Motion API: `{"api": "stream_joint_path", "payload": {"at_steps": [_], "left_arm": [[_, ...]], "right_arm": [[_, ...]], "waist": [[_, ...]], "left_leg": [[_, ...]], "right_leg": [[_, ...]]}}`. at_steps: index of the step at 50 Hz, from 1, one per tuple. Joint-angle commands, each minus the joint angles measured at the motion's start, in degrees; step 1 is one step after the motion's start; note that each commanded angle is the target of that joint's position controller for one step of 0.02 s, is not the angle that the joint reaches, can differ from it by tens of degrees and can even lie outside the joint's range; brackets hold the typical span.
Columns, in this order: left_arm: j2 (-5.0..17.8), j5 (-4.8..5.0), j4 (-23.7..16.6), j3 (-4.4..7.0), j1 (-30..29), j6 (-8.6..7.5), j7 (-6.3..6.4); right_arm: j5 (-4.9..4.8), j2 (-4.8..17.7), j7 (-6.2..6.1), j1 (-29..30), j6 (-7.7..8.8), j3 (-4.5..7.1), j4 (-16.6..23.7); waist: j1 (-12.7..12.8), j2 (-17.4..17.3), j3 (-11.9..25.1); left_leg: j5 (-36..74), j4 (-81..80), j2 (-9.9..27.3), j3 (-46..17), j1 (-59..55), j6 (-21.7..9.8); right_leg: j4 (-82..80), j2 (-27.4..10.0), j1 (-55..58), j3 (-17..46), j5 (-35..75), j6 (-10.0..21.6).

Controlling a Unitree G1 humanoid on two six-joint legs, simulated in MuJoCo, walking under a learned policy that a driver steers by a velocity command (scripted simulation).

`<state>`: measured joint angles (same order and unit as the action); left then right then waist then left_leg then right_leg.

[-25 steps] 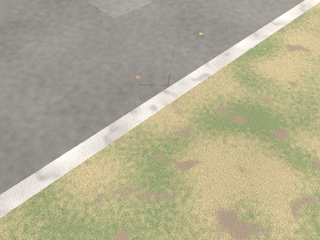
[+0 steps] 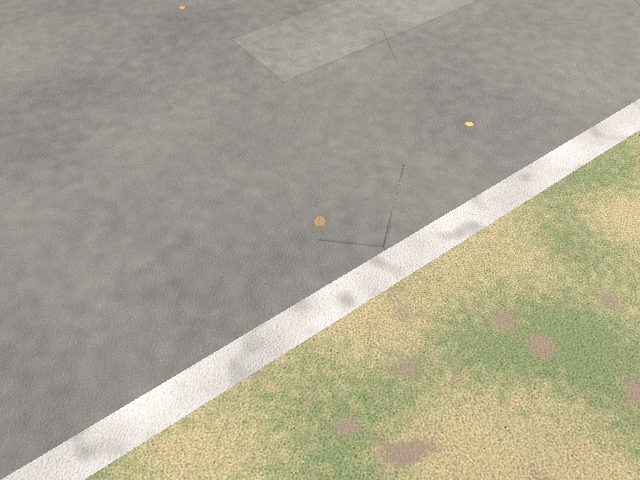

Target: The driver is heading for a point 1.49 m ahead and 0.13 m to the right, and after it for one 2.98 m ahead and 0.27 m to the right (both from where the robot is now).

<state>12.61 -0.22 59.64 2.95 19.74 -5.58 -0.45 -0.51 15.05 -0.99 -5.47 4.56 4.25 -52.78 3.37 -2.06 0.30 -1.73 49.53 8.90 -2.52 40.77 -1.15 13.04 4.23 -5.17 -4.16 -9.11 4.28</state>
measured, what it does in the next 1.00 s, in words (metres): walks ahead: left foot, then right foot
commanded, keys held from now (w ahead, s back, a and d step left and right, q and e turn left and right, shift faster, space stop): w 0.46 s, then no key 0.54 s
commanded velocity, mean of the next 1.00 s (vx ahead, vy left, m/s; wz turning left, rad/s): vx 0.33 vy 0.00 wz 0.00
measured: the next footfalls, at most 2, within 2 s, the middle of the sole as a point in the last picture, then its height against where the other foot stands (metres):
left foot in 0.24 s outside the picture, level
right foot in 0.72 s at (383, 450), level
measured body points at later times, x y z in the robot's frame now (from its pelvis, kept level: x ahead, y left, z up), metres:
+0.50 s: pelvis +0.29 +0.08 +0.00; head +0.31 +0.09 +0.45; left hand +0.41 +0.35 -0.13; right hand +0.31 -0.18 -0.14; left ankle +0.29 +0.16 -0.75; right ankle +0.37 -0.10 -0.67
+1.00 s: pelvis +0.45 +0.04 -0.02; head +0.47 +0.04 +0.43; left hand +0.56 +0.29 -0.15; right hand +0.52 -0.22 -0.16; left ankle +0.46 +0.19 -0.74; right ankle +0.55 -0.05 -0.75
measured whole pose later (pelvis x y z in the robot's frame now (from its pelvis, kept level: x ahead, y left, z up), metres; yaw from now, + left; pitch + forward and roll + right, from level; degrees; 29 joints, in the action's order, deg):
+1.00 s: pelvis +0.45 +0.04 -0.02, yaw +1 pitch +1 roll -1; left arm 11.4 -0.8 55.9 2.0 6.4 -1.2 0.8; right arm 0.3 13.8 -2.6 -10.2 -0.7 2.8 -58.1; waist -0.2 -1.3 -1.3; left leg -18.7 37.1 3.6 -1.0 19.3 1.2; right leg 26.5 1.6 -21.8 -3.5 -5.7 3.0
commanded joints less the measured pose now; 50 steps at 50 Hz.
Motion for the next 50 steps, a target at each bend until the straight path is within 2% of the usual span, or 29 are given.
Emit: {"api": "stream_joint_path", "payload": {"at_steps": [1,5,8,10,11,12,13,14,15,16,17,18,19,21,24,27,30,34,35,36,37,38,39,40,41,42,45,48,50], "left_arm": [[9.0,0.57,-3.3,1.44,-0.8,-0.65,0.84],[9.4,0.98,-1.6,1.67,3.8,0.16,0.92],[10.2,1.17,-0.9,2.22,4.8,1.1,1.13],[11.3,1.22,-1.4,2.62,2.9,1.6,1.24],[11.1,1.26,-1.8,2.52,1.4,1.9,1.24],[9.4,0.89,-2.5,1.82,1.0,1.99,1.24],[4.2,0.13,-3.9,0.22,6.1,1.25,0.81],[2.0,0.86,-3.3,-0.64,7.1,-0.34,0.37],[7.8,2.45,-4.4,0.86,2.1,-1.52,0.13],[9.0,3.13,-5.8,1.07,-2.7,-2.06,0.19],[8.7,2.57,-6.1,1.27,-4.8,-1.92,0.61],[8.4,1.77,-5.9,1.82,-4.8,-1.18,1.02],[7.1,1.56,-5.7,1.8,-3.4,-0.28,1.07],[5.0,1.39,-5.5,1.65,-2.6,0.91,1.19],[5.7,0.59,-7.7,1.98,-8.3,1.33,1.39],[3.6,0.14,-8.9,1.28,-12.5,0.95,0.93],[3.3,0.38,-10.0,0.75,-17.4,1.01,0.31],[6.2,-0.04,-10.4,1.2,-17.4,0.64,-0.49],[7.2,-0.34,-9.3,1.65,-14.2,0.37,-0.52],[9.4,-0.85,-7.6,2.48,-10.0,0.09,-0.29],[13.3,-1.74,-6.8,3.2,-5.7,-0.03,0.03],[12.2,-1.89,-6.1,2.51,-3.4,0.79,0.32],[7.7,-0.57,-5.7,1.24,-2.3,1.49,0.02],[7.7,0.09,-6.2,0.98,-5.6,1.74,-0.19],[7.3,-0.11,-7.1,0.71,-10.0,1.94,0.05],[6.7,-0.51,-7.8,0.36,-14.0,2.12,0.31],[7.0,-1.68,-8.3,0.58,-18.3,3.11,1.04],[6.8,-0.73,-7.6,0.51,-18.0,3.67,1.56],[6.0,0.26,-6.7,0.25,-17.0,4.1,1.72]], "right_arm": [[-0.06,1.8,0.59,3.7,0.54,0.07,3.1],[-0.67,1.5,1.87,10.5,0.9,-0.68,5.3],[-0.96,2.5,3.0,12.3,1.47,-0.77,7.0],[-1.0,4.7,3.26,7.8,1.81,0.07,6.3],[-0.82,6.6,3.13,0.8,1.91,1.18,4.3],[-0.49,9.9,2.69,-10.0,1.9,2.7,1.1],[0.85,15.9,2.25,-19.2,1.69,4.15,-0.7],[0.28,13.9,2.44,-20.7,1.33,3.35,-1.4],[-0.21,9.9,2.48,-16.8,1.45,2.0,-0.8],[-0.11,7.4,2.29,-11.8,1.49,1.29,0.6],[0.39,5.7,2.47,-7.6,1.64,0.66,1.2],[0.92,3.9,2.63,-5.3,1.93,0.13,1.4],[1.24,3.2,2.84,-4.7,2.0,-0.12,1.1],[0.93,4.2,2.67,-6.3,2.19,0.1,0.2],[1.02,6.5,1.52,-8.8,2.12,0.52,-0.8],[1.03,6.1,0.69,-9.3,1.36,0.1,-1.2],[0.72,6.8,0.35,-12.7,0.74,0.03,-2.8],[0.12,7.2,-0.08,-11.9,-0.53,0.27,-4.0],[-0.18,7.4,-0.24,-10.5,-0.82,0.37,-3.9],[0.04,6.9,-0.26,-11.5,-0.96,0.28,-4.0],[1.27,5.0,-0.18,-14.8,-0.68,-0.36,-3.5],[1.43,-0.9,0.29,-23.0,-0.41,-2.26,-5.6],[0.32,1.2,0.51,-21.7,-0.87,-1.89,-6.2],[-0.73,4.8,0.36,-17.2,-1.62,-0.88,-4.9],[-0.96,5.1,-0.3,-13.3,-2.65,-0.62,-4.1],[-0.47,4.8,-0.97,-11.4,-3.71,-0.38,-3.9],[0.28,2.4,-2.21,-12.7,-5.42,-0.6,-4.7],[0.64,1.5,-2.02,-14.1,-5.59,-0.77,-6.3],[1.71,1.8,-1.45,-13.7,-5.77,-0.75,-6.7]], "waist": [[-1.1,4.6,-3.7],[1.3,4.7,-5.5],[0.7,5.7,-5.7],[-2.5,7.4,-2.8],[-6.4,7.5,1.4],[-10.7,6.1,8.5],[-10.2,-5.2,18.6],[-9.6,-13.6,24.1],[-9.8,-9.4,17.1],[-8.8,-6.2,10.5],[-6.8,-1.6,5.8],[-4.7,-1.6,3.5],[-3.2,-2.6,2.7],[-2.2,-2.3,1.2],[-2.6,-0.6,-1.6],[-3.1,-1.4,-1.5],[-5.3,-2.1,-0.6],[-4.0,-3.2,0.6],[-1.8,-2.8,1.9],[-0.6,-0.6,4.4],[-1.4,4.9,10.9],[-3.3,15.2,19.0],[-1.8,14.3,22.2],[-1.8,10.8,17.2],[-2.6,7.5,11.8],[-3.6,6.3,7.7],[-6.0,10.3,5.0],[-6.8,9.6,6.5],[-7.1,8.5,4.7]], "left_leg": [[8.3,-9.2,-1.2,1.5,-1.3,0.6],[7.1,-16.4,-2.9,2.6,-0.6,0.3],[1.4,-19.6,-3.8,2.7,-1.2,-1.4],[-2.6,-21.0,-6.1,4.4,-9.2,-3.2],[-2.5,-22.1,-8.2,6.2,-18.8,-4.5],[-1.0,-20.2,-6.6,4.2,-34.9,-6.8],[-4.5,-20.2,8.7,-18.2,-58.8,-14.5],[-11.9,-30.8,15.1,-39.8,-66.1,-19.3],[-15.3,-32.0,12.7,-34.2,-61.1,-16.1],[-12.4,-32.7,10.7,-25.4,-52.9,-13.9],[-7.4,-34.7,8.5,-18.9,-43.6,-12.8],[-4.4,-36.5,6.3,-14.5,-37.3,-11.7],[-3.6,-38.3,5.2,-12.3,-33.5,-11.5],[-1.1,-40.8,4.5,-9.1,-30.3,-12.3],[7.8,-42.1,4.3,-5.7,-30.8,-12.6],[22.9,-39.5,0.2,2.5,-28.8,-9.7],[22.7,-37.7,0.1,3.8,-31.0,-8.8],[23.5,-30.7,3.1,0.8,-38.4,-7.6],[24.1,-27.0,2.4,0.8,-39.1,-6.5],[23.7,-20.8,-0.8,1.9,-38.8,-4.5],[10.2,-10.4,-4.7,3.8,-31.6,-2.0],[-21.9,5.6,-9.9,4.0,-18.1,1.6],[-39.6,12.8,-10.3,-0.4,-15.5,3.0],[-39.1,15.6,-8.3,-2.0,-12.8,3.1],[-36.2,15.0,-6.6,-1.2,-11.4,3.3],[-33.6,11.9,-5.3,-0.8,-12.4,3.6],[-27.1,-0.5,-5.2,1.3,-22.5,3.8],[-15.1,-11.9,-6.3,3.3,-30.2,2.6],[-9.7,-18.8,-7.0,4.4,-34.3,1.0]], "right_leg": [[-8.0,-14.8,-3.4,8.4,6.6,7.4],[-5.7,-16.6,3.5,7.4,7.4,7.1],[-1.9,-19.4,9.0,8.0,11.5,6.4],[3.4,-19.6,10.3,7.4,24.3,5.1],[11.4,-17.6,9.3,5.4,34.0,3.9],[24.4,-14.4,2.3,3.1,33.1,2.0],[47.4,-7.4,-19.0,0.4,12.0,-1.7],[60.4,-0.6,-31.8,6.8,-22.6,-3.0],[65.6,-4.4,-38.2,11.0,-21.7,-1.6],[64.9,-7.5,-39.6,9.3,-16.9,-0.6],[61.0,-10.2,-37.2,7.9,-11.9,-0.6],[57.1,-12.1,-33.7,8.2,-8.9,-0.6],[55.2,-12.9,-30.5,8.3,-7.2,-0.7],[51.7,-13.4,-29.5,7.7,-5.7,-1.3],[42.7,-13.4,-34.5,7.1,1.6,-3.3],[29.4,-10.7,-28.7,4.3,10.7,-3.9],[21.9,-7.9,-24.0,2.9,16.7,-3.8],[16.4,-6.9,-22.1,4.6,11.2,-1.3],[13.3,-6.0,-18.0,4.1,12.7,-0.4],[10.2,-5.7,-10.9,3.7,22.8,0.7],[15.5,-13.1,3.1,9.9,48.1,3.6],[17.6,-25.3,19.1,22.3,58.8,14.0],[13.9,-26.9,17.5,27.7,49.2,16.4],[10.9,-24.6,10.9,25.8,34.1,14.2],[8.3,-22.5,4.0,23.2,22.9,11.7],[5.5,-20.9,-3.5,20.8,14.5,10.0],[0.9,-16.3,-15.6,15.2,1.3,7.3],[0.5,-14.9,-17.5,12.7,-7.0,6.3],[0.3,-13.1,-20.2,11.3,-18.7,3.0]]}}
Velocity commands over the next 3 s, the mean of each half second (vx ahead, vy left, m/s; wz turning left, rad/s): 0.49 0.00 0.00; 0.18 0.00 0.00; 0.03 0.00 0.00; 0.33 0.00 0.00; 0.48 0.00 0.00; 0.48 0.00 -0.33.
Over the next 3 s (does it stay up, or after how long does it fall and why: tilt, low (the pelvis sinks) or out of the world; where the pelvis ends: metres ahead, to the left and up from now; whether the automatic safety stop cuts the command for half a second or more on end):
stays up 1.25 0.02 0.00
